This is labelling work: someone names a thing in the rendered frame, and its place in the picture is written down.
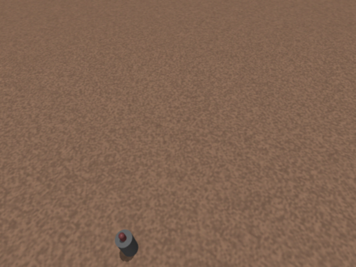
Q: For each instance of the bottle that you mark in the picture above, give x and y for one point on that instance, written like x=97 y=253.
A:
x=126 y=243

